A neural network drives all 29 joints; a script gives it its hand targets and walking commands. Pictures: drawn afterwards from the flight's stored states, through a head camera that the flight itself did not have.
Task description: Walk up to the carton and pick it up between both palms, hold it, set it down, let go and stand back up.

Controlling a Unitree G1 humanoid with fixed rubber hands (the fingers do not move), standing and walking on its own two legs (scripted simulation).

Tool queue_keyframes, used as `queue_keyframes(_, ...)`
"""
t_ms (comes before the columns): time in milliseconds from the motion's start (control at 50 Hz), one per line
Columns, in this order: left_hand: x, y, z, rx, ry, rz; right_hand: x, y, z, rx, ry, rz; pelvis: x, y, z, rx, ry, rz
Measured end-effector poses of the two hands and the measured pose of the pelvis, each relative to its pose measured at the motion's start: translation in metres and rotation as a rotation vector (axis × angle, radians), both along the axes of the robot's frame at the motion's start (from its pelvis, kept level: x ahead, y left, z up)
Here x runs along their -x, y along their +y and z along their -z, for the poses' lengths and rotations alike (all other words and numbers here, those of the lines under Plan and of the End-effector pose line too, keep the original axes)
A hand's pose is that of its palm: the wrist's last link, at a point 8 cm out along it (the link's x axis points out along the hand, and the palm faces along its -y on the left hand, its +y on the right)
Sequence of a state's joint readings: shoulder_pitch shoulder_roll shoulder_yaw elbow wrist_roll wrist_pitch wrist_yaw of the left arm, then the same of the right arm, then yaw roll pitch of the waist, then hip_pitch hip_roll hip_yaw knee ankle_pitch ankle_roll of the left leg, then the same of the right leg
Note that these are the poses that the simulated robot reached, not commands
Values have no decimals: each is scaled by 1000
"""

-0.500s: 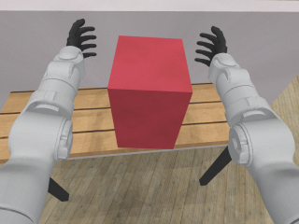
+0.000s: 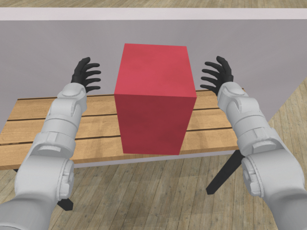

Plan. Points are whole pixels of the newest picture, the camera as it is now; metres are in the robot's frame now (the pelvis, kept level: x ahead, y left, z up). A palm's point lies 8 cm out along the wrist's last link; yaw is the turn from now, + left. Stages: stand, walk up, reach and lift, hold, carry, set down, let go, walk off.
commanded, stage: set down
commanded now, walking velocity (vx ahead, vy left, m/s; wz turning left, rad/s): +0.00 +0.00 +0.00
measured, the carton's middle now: (153, 102) +0.48 +0.00 +0.05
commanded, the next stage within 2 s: none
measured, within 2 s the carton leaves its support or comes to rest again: neither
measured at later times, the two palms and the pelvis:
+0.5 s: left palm (81, 114) +0.37 +0.19 +0.11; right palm (225, 114) +0.37 -0.18 +0.12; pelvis -0.01 +0.00 +0.00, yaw -1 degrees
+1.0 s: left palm (81, 151) +0.30 +0.19 +0.04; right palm (229, 153) +0.29 -0.20 +0.05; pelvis +0.01 +0.01 +0.00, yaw -2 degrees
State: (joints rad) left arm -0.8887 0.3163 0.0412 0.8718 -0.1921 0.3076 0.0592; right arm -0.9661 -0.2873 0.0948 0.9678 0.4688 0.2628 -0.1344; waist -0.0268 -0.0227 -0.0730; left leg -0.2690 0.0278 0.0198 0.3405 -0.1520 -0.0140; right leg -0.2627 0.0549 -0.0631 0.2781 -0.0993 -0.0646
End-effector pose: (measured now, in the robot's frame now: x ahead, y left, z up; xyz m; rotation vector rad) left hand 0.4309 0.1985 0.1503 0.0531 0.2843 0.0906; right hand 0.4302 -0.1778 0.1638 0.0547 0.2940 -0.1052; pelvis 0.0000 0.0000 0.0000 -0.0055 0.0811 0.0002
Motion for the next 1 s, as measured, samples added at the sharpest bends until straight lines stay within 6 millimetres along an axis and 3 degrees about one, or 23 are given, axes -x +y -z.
queue_keyframes(100, 16, -8, 6, 14, -27, 13, 14, 9, 9, -15, -61, 7, 6, 2, 1, 4, -12, -4)
queue_keyframes(220, 23, -15, -14, 8, -57, 16, 29, -5, 5, 22, -58, 51, 10, 4, 1, -1, -39, 7)
queue_keyframes(280, 28, -16, -15, 4, -45, 12, 38, -12, 7, 34, -43, 58, 10, 5, 1, -5, -61, 14)
queue_keyframes(540, 64, -6, 53, 30, 11, -17, 63, -3, 52, 23, -21, 16, 6, 4, 1, -9, -92, 16)
queue_keyframes(800, 101, -2, 62, 35, -18, 10, 106, -12, 79, 23, -75, 52, -3, 11, 0, -6, -123, 20)
queue_keyframes(1000, 127, -6, 112, 38, 20, -7, 137, -19, 114, 59, -20, 31, -10, 11, -1, -12, -102, 34)
